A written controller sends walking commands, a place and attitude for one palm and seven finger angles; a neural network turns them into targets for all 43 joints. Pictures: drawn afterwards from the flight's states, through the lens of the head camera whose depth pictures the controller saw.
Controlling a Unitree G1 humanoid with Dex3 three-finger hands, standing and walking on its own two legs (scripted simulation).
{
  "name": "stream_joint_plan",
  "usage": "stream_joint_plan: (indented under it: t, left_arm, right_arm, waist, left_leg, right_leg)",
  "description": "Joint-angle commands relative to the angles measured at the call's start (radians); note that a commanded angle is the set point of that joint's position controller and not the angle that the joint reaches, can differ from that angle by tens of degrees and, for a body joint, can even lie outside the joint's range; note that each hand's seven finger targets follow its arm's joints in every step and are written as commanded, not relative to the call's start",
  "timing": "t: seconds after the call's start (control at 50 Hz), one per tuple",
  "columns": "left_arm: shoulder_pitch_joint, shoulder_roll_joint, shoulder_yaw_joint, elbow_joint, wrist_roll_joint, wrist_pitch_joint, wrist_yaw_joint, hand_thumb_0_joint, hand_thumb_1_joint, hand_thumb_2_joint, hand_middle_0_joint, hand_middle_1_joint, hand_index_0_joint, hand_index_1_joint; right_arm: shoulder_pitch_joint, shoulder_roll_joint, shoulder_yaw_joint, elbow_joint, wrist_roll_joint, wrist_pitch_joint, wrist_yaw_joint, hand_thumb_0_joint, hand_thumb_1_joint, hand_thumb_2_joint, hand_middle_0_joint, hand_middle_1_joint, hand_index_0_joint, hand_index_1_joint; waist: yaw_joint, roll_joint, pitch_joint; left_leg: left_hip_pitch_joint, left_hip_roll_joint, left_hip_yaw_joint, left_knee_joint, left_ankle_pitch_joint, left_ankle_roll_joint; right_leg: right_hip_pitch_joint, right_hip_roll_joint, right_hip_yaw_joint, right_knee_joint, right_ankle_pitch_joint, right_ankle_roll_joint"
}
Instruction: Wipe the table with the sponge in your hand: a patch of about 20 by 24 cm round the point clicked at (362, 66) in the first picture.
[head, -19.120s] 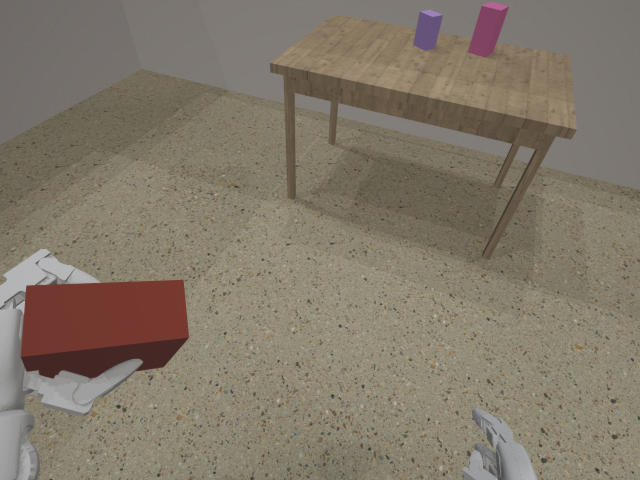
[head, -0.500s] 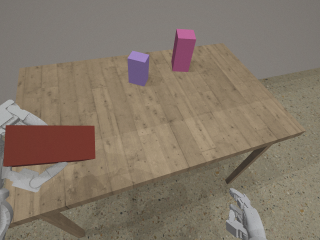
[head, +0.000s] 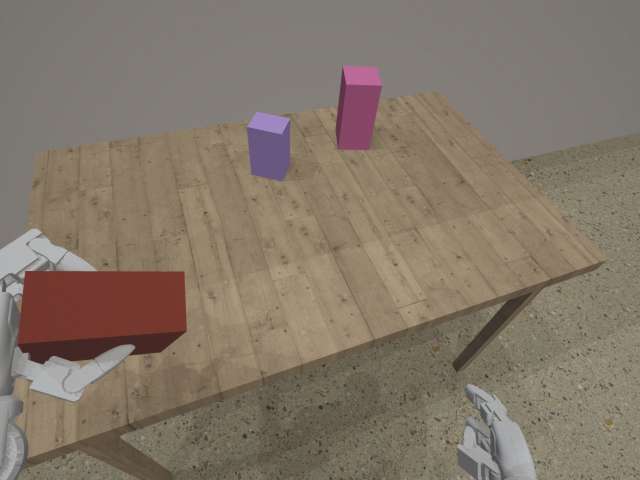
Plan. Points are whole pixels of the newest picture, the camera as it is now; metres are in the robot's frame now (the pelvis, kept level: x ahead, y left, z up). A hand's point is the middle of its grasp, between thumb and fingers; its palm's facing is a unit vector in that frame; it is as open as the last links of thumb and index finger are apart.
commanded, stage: look again from close up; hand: left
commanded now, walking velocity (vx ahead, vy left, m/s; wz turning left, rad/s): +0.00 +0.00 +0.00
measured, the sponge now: (128, 318) +0.24 +0.22 +0.12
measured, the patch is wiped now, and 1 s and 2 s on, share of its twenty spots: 0.00 0.00 0.00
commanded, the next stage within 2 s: turn the palm down, sponge in hand in 0.28 s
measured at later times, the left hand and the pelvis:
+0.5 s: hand (24, 269) +0.24 +0.28 +0.19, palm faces +0.47 -0.74 -0.48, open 9.7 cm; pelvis -0.01 -0.01 -0.01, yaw +2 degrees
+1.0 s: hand (74, 349) +0.20 +0.25 +0.12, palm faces +0.32 -0.55 -0.77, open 9.7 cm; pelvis -0.02 -0.07 -0.02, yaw +4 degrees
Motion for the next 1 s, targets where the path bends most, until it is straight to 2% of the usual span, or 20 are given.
stream_joint_plan:
  t: [0.0,0.14,0.34,0.36,0.38,0.4,0.42,0.44,0.46,0.48,0.5,0.56,0.6,0.64,0.66,0.72,0.76,0.78,0.9,0.98]
  left_arm:
    - [-0.079,0.159,0.107,-0.236,-0.007,-0.068,0.02,0.0,0.1,1.3,-1.2,-1.6,-1.2,-1.6]
    - [-0.045,0.175,0.126,-0.289,-0.009,-0.074,0.025,0.0,0.1,1.3,-1.2,-1.6,-1.2,-1.6]
    - [-0.061,0.143,0.095,-0.213,-0.005,-0.059,0.017,0.0,0.1,1.3,-1.2,-1.6,-1.2,-1.6]
    - [-1.007,0.963,0.413,-0.584,0.037,-0.223,0.042,0.0,0.1,1.3,-1.2,-1.6,-1.2,-1.6]
    - [-0.656,0.48,0.314,-0.044,0.143,-0.022,0.005,0.0,0.1,1.3,-1.2,-1.6,-1.2,-1.6]
    - [-0.478,0.3,0.118,0.03,0.1,0.024,-0.002,0.0,0.1,1.3,-1.2,-1.6,-1.2,-1.6]
    - [-0.4,0.297,0.172,-0.022,0.096,0.048,-0.011,0.0,0.1,1.3,-1.2,-1.6,-1.2,-1.6]
    - [-0.356,0.181,0.077,-0.053,0.034,0.099,-0.045,0.0,0.1,1.3,-1.2,-1.6,-1.2,-1.6]
    - [-0.285,0.149,0.064,-0.017,-0.008,0.165,-0.067,0.0,0.1,1.3,-1.2,-1.6,-1.2,-1.6]
    - [-0.228,0.159,0.051,-0.042,-0.019,0.208,-0.087,0.0,0.1,1.3,-1.2,-1.6,-1.2,-1.6]
    - [-0.216,0.187,0.039,-0.044,-0.001,0.245,-0.104,0.0,0.1,1.3,-1.2,-1.6,-1.2,-1.6]
    - [-0.188,0.27,0.034,-0.137,0.133,0.282,-0.091,0.0,0.1,1.3,-1.2,-1.6,-1.2,-1.6]
    - [-0.17,0.316,0.087,-0.176,0.192,0.227,-0.052,0.0,0.1,1.3,-1.2,-1.6,-1.2,-1.6]
    - [-0.213,0.362,0.178,-0.222,0.176,0.139,-0.002,0.0,0.1,1.3,-1.2,-1.6,-1.2,-1.6]
    - [-0.251,0.459,0.276,-0.264,0.16,0.098,0.024,0.0,0.1,1.3,-1.2,-1.6,-1.2,-1.6]
    - [-0.314,0.373,0.224,-0.189,0.155,0.011,0.075,0.0,0.1,1.3,-1.2,-1.6,-1.2,-1.6]
    - [-0.342,0.428,0.237,-0.136,0.18,0.017,0.087,0.0,0.1,1.3,-1.2,-1.6,-1.2,-1.6]
    - [-0.366,0.388,0.176,-0.078,0.192,0.038,0.078,0.0,0.1,1.3,-1.2,-1.6,-1.2,-1.6]
    - [-0.391,0.422,0.027,0.114,0.248,0.238,-0.075,0.0,0.1,1.3,-1.2,-1.6,-1.2,-1.6]
    - [-0.396,0.46,0.057,0.04,0.276,0.181,-0.122,0.0,0.1,1.3,-1.2,-1.6,-1.2,-1.6]
  right_arm:
    - [-0.085,-0.134,-0.052,-0.159,0.008,-0.053,-0.012,0.0,-0.9,-0.9,0.2,0.3,0.2,0.3]
    - [-0.081,-0.134,-0.055,-0.158,0.007,-0.059,-0.014,0.0,-0.9,-0.9,0.2,0.3,0.2,0.3]
    - [-0.073,-0.138,-0.056,-0.15,0.01,-0.049,-0.013,0.0,-0.9,-0.9,0.2,0.3,0.2,0.3]
    - [0.062,-0.204,0.108,-0.237,0.068,-0.03,-0.088,0.0,-0.9,-0.9,0.2,0.3,0.2,0.3]
    - [-0.045,-0.158,-0.059,-0.122,-0.067,-0.05,-0.061,0.0,-0.9,-0.9,0.2,0.3,0.2,0.3]
    - [-0.087,-0.17,-0.034,-0.132,-0.054,-0.068,0.002,0.0,-0.9,-0.9,0.2,0.3,0.2,0.3]
    - [-0.04,-0.213,-0.059,-0.099,-0.051,-0.056,0.017,0.0,-0.9,-0.9,0.2,0.3,0.2,0.3]
    - [-0.08,-0.181,-0.048,-0.128,-0.03,-0.061,0.011,0.0,-0.9,-0.9,0.2,0.3,0.2,0.3]
    - [-0.116,-0.172,-0.032,-0.124,-0.001,-0.067,0.02,0.0,-0.9,-0.9,0.2,0.3,0.2,0.3]
    - [-0.112,-0.191,-0.035,-0.114,-0.001,-0.065,0.018,0.0,-0.9,-0.9,0.2,0.3,0.2,0.3]
    - [-0.119,-0.194,-0.032,-0.114,0.007,-0.061,0.02,0.0,-0.9,-0.9,0.2,0.3,0.2,0.3]
    - [-0.174,-0.177,-0.007,-0.166,0.016,-0.037,0.03,0.0,-0.9,-0.9,0.2,0.3,0.2,0.3]
    - [-0.169,-0.175,-0.014,-0.184,-0.016,-0.027,0.018,0.0,-0.9,-0.9,0.2,0.3,0.2,0.3]
    - [-0.174,-0.162,-0.019,-0.175,-0.033,-0.035,0.001,0.0,-0.9,-0.9,0.2,0.3,0.2,0.3]
    - [-0.178,-0.163,-0.021,-0.165,-0.029,-0.038,-0.009,0.0,-0.9,-0.9,0.2,0.3,0.2,0.3]
    - [-0.141,-0.146,-0.032,-0.114,-0.041,-0.049,-0.024,0.0,-0.9,-0.9,0.2,0.3,0.2,0.3]
    - [-0.122,-0.154,-0.036,-0.095,-0.04,-0.049,-0.024,0.0,-0.9,-0.9,0.2,0.3,0.2,0.3]
    - [-0.114,-0.152,-0.035,-0.09,-0.042,-0.045,-0.027,0.0,-0.9,-0.9,0.2,0.3,0.2,0.3]
    - [-0.126,-0.188,-0.026,-0.128,-0.004,-0.017,-0.067,0.0,-0.9,-0.9,0.2,0.3,0.2,0.3]
    - [-0.146,-0.173,-0.026,-0.162,-0.002,-0.025,-0.077,0.0,-0.9,-0.9,0.2,0.3,0.2,0.3]
  waist:
    - [-0.004,0.077,-0.155]
    - [-0.001,0.114,-0.193]
    - [-0.006,0.074,-0.142]
    - [-0.074,0.317,-0.116]
    - [0.053,0.241,-0.302]
    - [-0.017,0.133,-0.166]
    - [0.011,0.148,-0.294]
    - [0.044,0.192,-0.316]
    - [0.047,0.183,-0.319]
    - [0.072,0.164,-0.263]
    - [0.06,0.145,-0.222]
    - [0.04,0.118,-0.113]
    - [0.029,0.054,-0.112]
    - [0.027,0.002,-0.165]
    - [0.036,0.015,-0.188]
    - [0.016,0.087,-0.206]
    - [0.013,0.199,-0.2]
    - [-0.001,0.218,-0.189]
    - [0.004,0.103,-0.113]
    - [0.025,-0.005,-0.136]
  left_leg:
    - [0.014,0.044,-0.029,-0.102,0.066,-0.006]
    - [0.035,0.048,-0.032,-0.091,0.117,-0.006]
    - [0.013,0.052,-0.032,-0.116,0.056,-0.008]
    - [-0.205,0.055,-0.1,-0.099,-0.198,0.032]
    - [0.111,0.029,-0.023,-0.039,0.123,-0.025]
    - [0.089,0.015,-0.049,-0.042,0.32,-0.05]
    - [0.203,0.043,-0.043,-0.004,0.393,-0.053]
    - [0.229,0.026,-0.032,0.002,0.386,-0.049]
    - [0.236,0.027,-0.022,0.0,0.331,-0.043]
    - [0.171,0.021,-0.01,-0.007,0.252,-0.042]
    - [0.126,0.013,-0.005,-0.015,0.193,-0.034]
    - [0.018,0.002,-0.003,-0.038,0.025,-0.023]
    - [-0.01,0.001,-0.01,-0.023,-0.018,-0.014]
    - [-0.015,-0.006,-0.014,0.006,-0.067,-0.01]
    - [-0.02,-0.008,-0.013,0.011,-0.122,-0.015]
    - [-0.015,-0.015,-0.001,0.062,-0.125,-0.019]
    - [-0.018,-0.025,0.013,0.087,-0.146,-0.016]
    - [-0.037,-0.031,0.017,0.094,-0.161,-0.014]
    - [-0.083,-0.038,0.029,0.106,-0.168,0.007]
    - [-0.091,-0.034,0.003,0.144,-0.112,0.011]
  right_leg:
    - [0.076,-0.003,-0.009,-0.021,0.152,-0.054]
    - [0.095,-0.006,-0.01,0.0,0.182,-0.056]
    - [0.064,0.0,-0.012,-0.021,0.133,-0.053]
    - [0.075,0.033,-0.008,0.14,-0.117,0.012]
    - [0.021,0.033,-0.083,0.19,0.041,-0.1]
    - [-0.073,0.075,-0.135,0.131,0.082,-0.095]
    - [-0.094,0.079,-0.118,0.155,0.113,-0.087]
    - [-0.086,0.06,-0.112,0.148,0.103,-0.085]
    - [-0.078,0.074,-0.113,0.147,0.084,-0.087]
    - [-0.062,0.054,-0.132,0.125,0.119,-0.087]
    - [-0.065,0.052,-0.134,0.122,0.125,-0.086]
    - [-0.096,0.066,-0.126,0.138,0.027,-0.086]
    - [-0.125,0.064,-0.13,0.151,-0.035,-0.082]
    - [-0.153,0.067,-0.123,0.159,-0.102,-0.07]
    - [-0.159,0.075,-0.112,0.156,-0.147,-0.067]
    - [-0.202,0.064,-0.1,0.158,-0.174,-0.063]
    - [-0.22,0.053,-0.076,0.148,-0.186,-0.064]
    - [-0.222,0.039,-0.072,0.144,-0.195,-0.061]
    - [-0.219,0.012,-0.018,0.08,-0.283,-0.048]
    - [-0.217,0.008,0.001,0.089,-0.291,-0.048]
